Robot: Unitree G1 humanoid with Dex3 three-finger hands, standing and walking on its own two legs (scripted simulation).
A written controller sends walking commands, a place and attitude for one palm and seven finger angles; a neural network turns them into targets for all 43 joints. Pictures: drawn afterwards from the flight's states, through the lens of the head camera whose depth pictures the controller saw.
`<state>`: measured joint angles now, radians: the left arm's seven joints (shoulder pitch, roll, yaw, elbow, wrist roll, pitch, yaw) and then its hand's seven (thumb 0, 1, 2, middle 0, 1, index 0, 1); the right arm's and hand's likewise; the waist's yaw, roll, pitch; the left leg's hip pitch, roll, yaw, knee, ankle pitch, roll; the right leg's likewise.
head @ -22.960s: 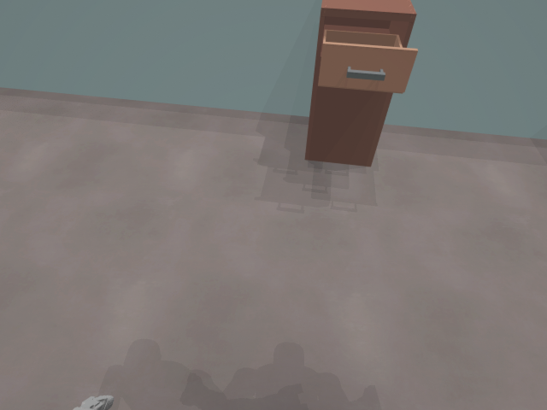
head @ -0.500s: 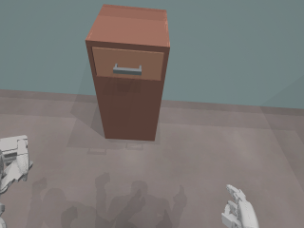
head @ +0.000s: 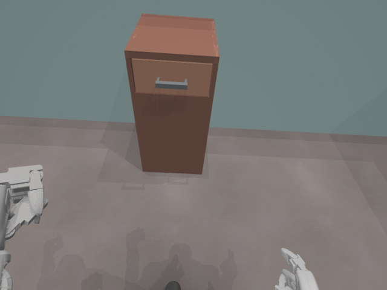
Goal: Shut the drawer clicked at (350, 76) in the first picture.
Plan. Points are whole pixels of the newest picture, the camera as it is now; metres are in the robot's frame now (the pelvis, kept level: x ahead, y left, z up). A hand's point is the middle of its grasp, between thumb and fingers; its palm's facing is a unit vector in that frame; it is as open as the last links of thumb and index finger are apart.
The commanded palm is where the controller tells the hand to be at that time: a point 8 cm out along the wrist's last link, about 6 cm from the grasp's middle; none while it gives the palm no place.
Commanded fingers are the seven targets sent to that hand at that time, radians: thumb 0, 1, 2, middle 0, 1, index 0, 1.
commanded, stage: stop stepping back and stand still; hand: left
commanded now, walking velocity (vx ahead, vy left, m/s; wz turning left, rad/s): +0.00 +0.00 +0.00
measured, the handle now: (171, 82) +0.93 +0.12 -0.08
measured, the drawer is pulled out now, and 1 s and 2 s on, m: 0.00 0.00 0.00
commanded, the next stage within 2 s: let the arm hang, fingers relaxed in 0.64 s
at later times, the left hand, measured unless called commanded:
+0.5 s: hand out of the picture +0.12 +0.27 +0.17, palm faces +0.35 -0.81 -0.47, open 3.2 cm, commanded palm +0.07 +0.32 +0.18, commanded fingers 0.00 0.90 0.90 -1.40 -1.60 -1.40 -1.60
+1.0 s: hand out of the picture +0.05 +0.24 -0.15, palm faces -0.04 -0.96 -0.26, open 3.0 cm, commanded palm none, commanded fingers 0.00 0.90 0.90 -0.84 -0.99 -0.84 -0.99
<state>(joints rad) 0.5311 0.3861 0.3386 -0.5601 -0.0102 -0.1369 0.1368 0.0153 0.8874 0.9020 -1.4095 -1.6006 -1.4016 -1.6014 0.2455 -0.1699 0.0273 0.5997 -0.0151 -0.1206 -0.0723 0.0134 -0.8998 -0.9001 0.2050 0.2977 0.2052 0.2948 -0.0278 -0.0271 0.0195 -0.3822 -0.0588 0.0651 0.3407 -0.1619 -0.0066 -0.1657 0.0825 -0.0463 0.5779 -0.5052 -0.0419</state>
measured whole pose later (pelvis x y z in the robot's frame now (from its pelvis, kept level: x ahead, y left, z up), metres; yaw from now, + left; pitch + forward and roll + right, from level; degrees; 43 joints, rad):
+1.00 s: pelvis -0.06 +0.04 -0.01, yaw +1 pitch -1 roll +0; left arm 0.25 0.25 0.01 0.69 0.04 0.05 -0.01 0.01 0.90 0.90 -1.17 -1.37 -1.17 -1.37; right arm 0.16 -0.28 -0.01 0.86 -0.02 -0.01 0.01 0.01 -0.90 -0.90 0.20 0.30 0.21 0.29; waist -0.03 -0.01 0.06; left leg -0.33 -0.01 0.02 0.58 -0.22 0.01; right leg -0.32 -0.02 -0.04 0.60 -0.26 -0.01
